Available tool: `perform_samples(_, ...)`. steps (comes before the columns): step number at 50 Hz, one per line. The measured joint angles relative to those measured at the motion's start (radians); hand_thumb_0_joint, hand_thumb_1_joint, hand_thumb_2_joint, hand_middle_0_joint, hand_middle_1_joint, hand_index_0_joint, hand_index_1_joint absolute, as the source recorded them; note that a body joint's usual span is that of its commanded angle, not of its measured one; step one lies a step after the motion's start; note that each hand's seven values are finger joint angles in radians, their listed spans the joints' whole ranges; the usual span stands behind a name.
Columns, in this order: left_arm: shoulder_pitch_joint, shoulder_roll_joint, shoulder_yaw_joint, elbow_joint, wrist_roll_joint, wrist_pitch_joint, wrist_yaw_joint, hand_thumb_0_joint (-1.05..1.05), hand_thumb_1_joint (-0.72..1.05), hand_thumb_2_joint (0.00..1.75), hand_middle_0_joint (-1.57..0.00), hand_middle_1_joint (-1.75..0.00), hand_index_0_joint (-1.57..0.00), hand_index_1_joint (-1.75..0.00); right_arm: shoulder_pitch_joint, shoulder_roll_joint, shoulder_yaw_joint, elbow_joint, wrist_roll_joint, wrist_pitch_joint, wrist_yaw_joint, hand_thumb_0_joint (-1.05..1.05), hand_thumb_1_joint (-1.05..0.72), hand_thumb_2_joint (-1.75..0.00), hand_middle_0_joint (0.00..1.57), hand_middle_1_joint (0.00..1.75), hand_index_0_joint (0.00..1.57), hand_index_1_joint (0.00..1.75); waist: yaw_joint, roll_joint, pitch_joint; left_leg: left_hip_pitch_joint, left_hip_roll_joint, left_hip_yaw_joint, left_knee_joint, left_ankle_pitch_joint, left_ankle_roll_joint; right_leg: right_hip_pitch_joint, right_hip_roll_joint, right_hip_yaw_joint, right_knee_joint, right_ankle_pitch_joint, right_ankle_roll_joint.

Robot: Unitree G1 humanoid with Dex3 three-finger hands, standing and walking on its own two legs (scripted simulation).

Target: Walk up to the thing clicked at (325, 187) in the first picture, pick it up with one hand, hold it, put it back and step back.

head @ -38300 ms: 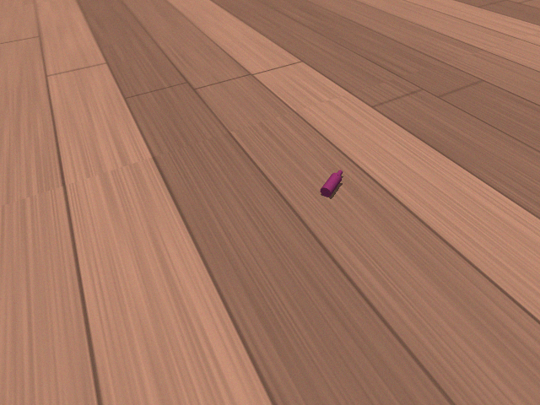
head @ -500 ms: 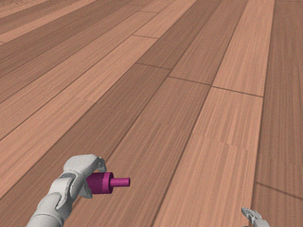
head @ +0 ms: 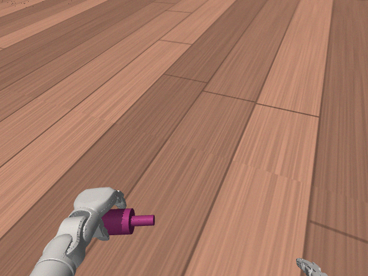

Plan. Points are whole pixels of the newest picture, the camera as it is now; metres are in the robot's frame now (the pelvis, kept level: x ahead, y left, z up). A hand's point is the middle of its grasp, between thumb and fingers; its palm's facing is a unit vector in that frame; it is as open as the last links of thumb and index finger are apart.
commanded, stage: crouch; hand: left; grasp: from above
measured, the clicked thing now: (116, 221) +0.30 +0.21 -0.08
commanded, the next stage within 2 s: lower in 1.84 s
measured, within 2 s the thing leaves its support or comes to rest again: neither
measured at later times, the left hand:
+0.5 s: hand (112, 234) +0.31 +0.26 -0.19, palm faces -0.44 +0.04 -0.90, open 9.0 cm
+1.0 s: hand (123, 244) +0.36 +0.30 -0.43, palm faces -0.45 +0.00 -0.90, open 9.1 cm
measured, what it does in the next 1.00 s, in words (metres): lowers itself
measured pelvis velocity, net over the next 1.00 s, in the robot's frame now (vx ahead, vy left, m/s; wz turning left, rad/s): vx -0.06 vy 0.02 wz -0.01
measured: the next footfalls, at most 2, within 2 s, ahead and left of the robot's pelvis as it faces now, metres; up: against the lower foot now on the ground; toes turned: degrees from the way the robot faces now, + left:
none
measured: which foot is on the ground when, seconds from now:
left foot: down 0.00-1.00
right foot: down 0.00-1.00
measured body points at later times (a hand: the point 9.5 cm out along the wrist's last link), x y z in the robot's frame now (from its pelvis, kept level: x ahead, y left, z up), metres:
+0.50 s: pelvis -0.03 +0.00 -0.09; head +0.08 +0.02 +0.35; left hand +0.33 +0.25 -0.14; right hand +0.07 -0.28 -0.21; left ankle +0.01 +0.14 -0.74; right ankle +0.02 -0.15 -0.74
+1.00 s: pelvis -0.06 +0.02 -0.28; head +0.15 +0.05 +0.11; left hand +0.38 +0.29 -0.37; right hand -0.01 -0.26 -0.41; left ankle +0.00 +0.14 -0.74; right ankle +0.02 -0.14 -0.74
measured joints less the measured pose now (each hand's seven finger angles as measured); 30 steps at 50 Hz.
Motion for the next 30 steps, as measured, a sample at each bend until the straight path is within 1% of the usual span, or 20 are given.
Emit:
perform_samples(3, -0.006, -0.003, 0.004, 0.022, 0.003, 0.0, 0.013, 0.0, 0.18, 0.28, -0.83, -0.34, -0.85, -0.33, -0.002, 0.002, 0.0, 0.0, -0.001, 0.003, 0.003, 0.01, -0.9, -0.9, 0.2, 0.3, 0.2, 0.3, -0.005, -0.004, -0.001, -0.005, -0.001, -0.003, 0.003, -0.001, 0.0, -0.003, -0.001, -0.003, 0.002, -0.002, 0.0)
perform_samples(7, -0.013, -0.004, 0.011, 0.064, 0.018, -0.027, 0.042, 0.0, 0.18, 0.28, -0.82, -0.35, -0.84, -0.35, -0.004, 0.004, -0.001, -0.005, -0.005, 0.007, 0.008, 0.01, -0.9, -0.9, 0.2, 0.3, 0.2, 0.3, -0.015, -0.013, -0.003, -0.03, -0.003, -0.007, 0.019, -0.006, 0.001, -0.025, -0.003, -0.006, 0.017, -0.007, 0.001)
perform_samples(10, -0.023, -0.006, 0.021, 0.115, 0.041, -0.058, 0.084, 0.0, 0.17, 0.29, -0.82, -0.37, -0.84, -0.36, -0.004, 0.005, -0.003, -0.008, -0.014, 0.011, 0.014, 0.01, -0.9, -0.9, 0.2, 0.3, 0.2, 0.3, -0.021, -0.022, -0.009, -0.076, -0.003, -0.011, 0.055, -0.018, 0.0, -0.07, -0.003, -0.007, 0.05, -0.019, 0.001)
perform_samples(13, -0.047, -0.009, 0.031, 0.183, 0.077, -0.081, 0.142, 0.0, 0.17, 0.3, -0.82, -0.38, -0.84, -0.37, -0.003, 0.003, -0.008, -0.006, -0.027, 0.014, 0.024, 0.01, -0.9, -0.9, 0.2, 0.3, 0.2, 0.3, -0.028, -0.032, -0.021, -0.155, -0.002, -0.017, 0.121, -0.041, 0.0, -0.144, -0.003, -0.01, 0.109, -0.039, 0.001)
perform_samples(17, -0.102, -0.009, 0.041, 0.286, 0.131, -0.098, 0.227, 0.0, 0.16, 0.3, -0.82, -0.39, -0.84, -0.39, 0.006, -0.004, -0.024, 0.005, -0.046, 0.008, 0.042, 0.01, -0.9, -0.9, 0.21, 0.3, 0.2, 0.3, -0.04, -0.04, -0.052, -0.319, 0.001, -0.03, 0.266, -0.094, -0.002, -0.298, 0.0, -0.014, 0.24, -0.087, 0.002)
perform_samples(22, -0.196, 0.005, 0.07, 0.408, 0.19, -0.113, 0.329, 0.0, 0.16, 0.3, -0.81, -0.4, -0.83, -0.4, 0.028, -0.018, -0.043, 0.017, -0.068, -0.004, 0.06, 0.01, -0.9, -0.9, 0.21, 0.3, 0.2, 0.3, -0.06, -0.042, -0.1, -0.578, 0.006, -0.05, 0.505, -0.181, -0.004, -0.546, 0.005, -0.018, 0.462, -0.167, 0.008)
perform_samples(24, -0.234, 0.014, 0.085, 0.446, 0.202, -0.111, 0.359, 0.0, 0.16, 0.3, -0.81, -0.41, -0.83, -0.4, 0.035, -0.022, -0.048, 0.023, -0.074, -0.01, 0.061, 0.01, -0.9, -0.9, 0.2, 0.3, 0.2, 0.3, -0.071, -0.041, -0.114, -0.681, 0.007, -0.058, 0.598, -0.212, -0.003, -0.645, 0.006, -0.019, 0.549, -0.196, 0.01)
perform_samples(26, -0.272, 0.025, 0.097, 0.481, 0.207, -0.106, 0.384, 0.0, 0.16, 0.31, -0.8, -0.41, -0.82, -0.41, 0.042, -0.024, -0.051, 0.03, -0.081, -0.019, 0.059, 0.01, -0.9, -0.9, 0.2, 0.3, 0.2, 0.3, -0.084, -0.038, -0.126, -0.781, 0.006, -0.065, 0.684, -0.239, -0.002, -0.741, 0.007, -0.019, 0.631, -0.222, 0.011)
perform_samples(30, -0.329, 0.048, 0.127, 0.521, 0.207, -0.099, 0.408, 0.0, 0.16, 0.32, -0.79, -0.42, -0.81, -0.42, 0.055, -0.022, -0.054, 0.05, -0.094, -0.044, 0.053, 0.01, -0.9, -0.9, 0.2, 0.3, 0.2, 0.3, -0.107, -0.028, -0.159, -0.976, 0.007, -0.075, 0.848, -0.291, 0.004, -0.932, 0.011, -0.017, 0.785, -0.267, 0.014)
